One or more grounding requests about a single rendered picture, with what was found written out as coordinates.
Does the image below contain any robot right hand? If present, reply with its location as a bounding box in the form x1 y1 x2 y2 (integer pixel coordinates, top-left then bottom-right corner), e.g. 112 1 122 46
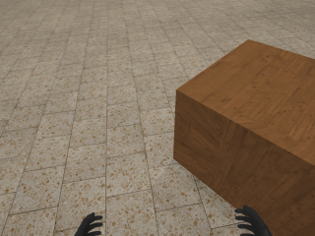
235 206 273 236

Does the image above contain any pedestal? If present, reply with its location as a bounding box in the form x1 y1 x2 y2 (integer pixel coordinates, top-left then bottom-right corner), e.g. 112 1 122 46
173 39 315 236

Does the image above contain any robot left hand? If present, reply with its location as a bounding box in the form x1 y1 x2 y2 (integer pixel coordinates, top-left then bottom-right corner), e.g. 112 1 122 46
74 212 103 236

